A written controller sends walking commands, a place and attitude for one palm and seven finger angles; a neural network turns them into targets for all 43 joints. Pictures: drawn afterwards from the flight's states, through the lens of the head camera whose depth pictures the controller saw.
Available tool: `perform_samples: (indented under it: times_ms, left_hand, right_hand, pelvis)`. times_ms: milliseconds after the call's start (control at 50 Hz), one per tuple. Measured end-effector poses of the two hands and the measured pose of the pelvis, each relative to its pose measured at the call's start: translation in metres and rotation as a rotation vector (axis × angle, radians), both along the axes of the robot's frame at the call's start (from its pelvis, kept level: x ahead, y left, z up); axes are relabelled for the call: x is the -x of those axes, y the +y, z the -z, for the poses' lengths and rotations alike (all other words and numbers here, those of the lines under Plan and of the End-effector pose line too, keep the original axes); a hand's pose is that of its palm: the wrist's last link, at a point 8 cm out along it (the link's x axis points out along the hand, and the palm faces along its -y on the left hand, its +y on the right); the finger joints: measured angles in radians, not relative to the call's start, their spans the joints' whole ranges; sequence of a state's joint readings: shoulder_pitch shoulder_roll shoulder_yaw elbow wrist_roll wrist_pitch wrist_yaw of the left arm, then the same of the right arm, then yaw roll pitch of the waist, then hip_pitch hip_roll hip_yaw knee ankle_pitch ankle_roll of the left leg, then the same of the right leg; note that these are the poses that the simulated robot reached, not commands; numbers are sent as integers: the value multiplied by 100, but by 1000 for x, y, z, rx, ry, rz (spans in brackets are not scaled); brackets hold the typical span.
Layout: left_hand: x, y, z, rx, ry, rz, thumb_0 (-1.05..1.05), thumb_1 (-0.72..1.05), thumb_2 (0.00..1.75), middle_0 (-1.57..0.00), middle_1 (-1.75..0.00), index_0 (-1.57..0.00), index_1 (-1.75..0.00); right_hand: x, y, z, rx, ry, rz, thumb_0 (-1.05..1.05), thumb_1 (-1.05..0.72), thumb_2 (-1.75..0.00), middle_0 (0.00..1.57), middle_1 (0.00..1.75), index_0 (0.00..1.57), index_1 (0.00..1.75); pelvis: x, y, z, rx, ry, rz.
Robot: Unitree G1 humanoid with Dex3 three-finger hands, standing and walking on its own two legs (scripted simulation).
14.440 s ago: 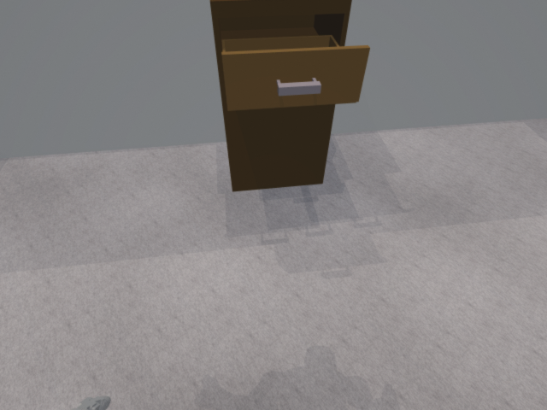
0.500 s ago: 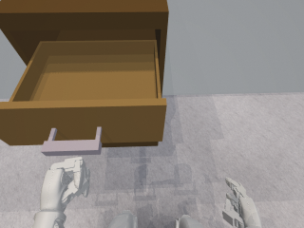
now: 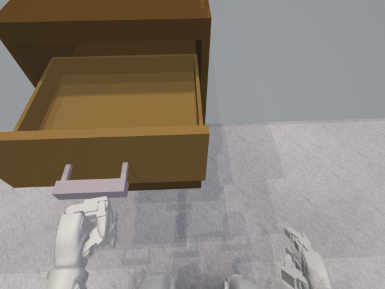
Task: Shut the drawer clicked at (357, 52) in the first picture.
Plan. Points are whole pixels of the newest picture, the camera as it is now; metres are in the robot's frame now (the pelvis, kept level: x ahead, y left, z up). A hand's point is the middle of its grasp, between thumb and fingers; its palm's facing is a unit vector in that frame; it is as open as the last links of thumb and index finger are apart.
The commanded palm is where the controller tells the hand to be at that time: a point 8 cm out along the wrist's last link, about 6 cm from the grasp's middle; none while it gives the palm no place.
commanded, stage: push the drawer shut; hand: left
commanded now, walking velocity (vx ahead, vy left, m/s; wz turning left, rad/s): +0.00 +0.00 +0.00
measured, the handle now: (94, 178) +0.31 +0.21 +0.06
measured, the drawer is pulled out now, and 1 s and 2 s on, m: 0.29 0.20 0.08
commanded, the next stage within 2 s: none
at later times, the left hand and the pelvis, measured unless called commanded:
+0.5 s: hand (114, 206) +0.26 +0.16 +0.05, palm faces +0.06 -1.00 -0.07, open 3.2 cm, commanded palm +0.26 +0.23 +0.06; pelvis -0.01 -0.01 +0.00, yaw +1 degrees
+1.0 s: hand (115, 175) +0.33 +0.18 +0.05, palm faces +0.06 -1.00 -0.05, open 3.3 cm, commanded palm +0.31 +0.24 +0.06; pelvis -0.01 +0.00 +0.01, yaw +0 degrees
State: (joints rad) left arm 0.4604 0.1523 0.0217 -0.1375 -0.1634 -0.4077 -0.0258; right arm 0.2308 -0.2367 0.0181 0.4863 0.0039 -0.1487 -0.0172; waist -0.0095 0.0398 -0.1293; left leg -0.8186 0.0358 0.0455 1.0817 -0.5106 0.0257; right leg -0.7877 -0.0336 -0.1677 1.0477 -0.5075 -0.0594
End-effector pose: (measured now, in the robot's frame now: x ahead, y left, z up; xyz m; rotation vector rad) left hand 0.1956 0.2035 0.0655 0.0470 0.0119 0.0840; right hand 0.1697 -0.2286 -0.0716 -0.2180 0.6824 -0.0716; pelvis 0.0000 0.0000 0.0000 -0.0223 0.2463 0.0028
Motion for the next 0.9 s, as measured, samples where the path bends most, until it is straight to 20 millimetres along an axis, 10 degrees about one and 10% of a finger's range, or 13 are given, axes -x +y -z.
perform_samples:
  times_ms: [900]
  left_hand:
    - [-97,23,13,-5,8,22,7,69,87,-140,-160,-140,-160]
  right_hand:
    - [50,-27,8,44,151,80,1,-90,-90,21,30,20,30]
  pelvis:
    - [13,-8,-12,-8,-18,8]
